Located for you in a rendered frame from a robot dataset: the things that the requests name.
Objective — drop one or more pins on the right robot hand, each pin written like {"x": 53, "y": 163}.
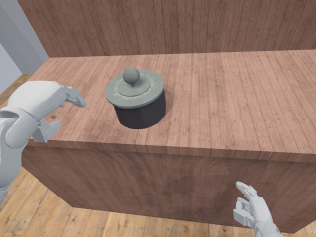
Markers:
{"x": 252, "y": 212}

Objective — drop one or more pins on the robot right forearm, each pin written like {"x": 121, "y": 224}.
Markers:
{"x": 266, "y": 229}

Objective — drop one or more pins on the left robot hand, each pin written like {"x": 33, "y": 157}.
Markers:
{"x": 39, "y": 98}

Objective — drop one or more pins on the knob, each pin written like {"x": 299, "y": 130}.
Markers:
{"x": 131, "y": 75}

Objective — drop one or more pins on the lid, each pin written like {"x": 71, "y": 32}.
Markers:
{"x": 129, "y": 96}

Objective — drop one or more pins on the robot left forearm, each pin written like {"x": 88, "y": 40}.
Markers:
{"x": 16, "y": 128}

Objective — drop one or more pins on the table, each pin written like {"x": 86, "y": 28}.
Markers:
{"x": 240, "y": 92}

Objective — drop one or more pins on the pot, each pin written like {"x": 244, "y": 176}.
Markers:
{"x": 143, "y": 117}

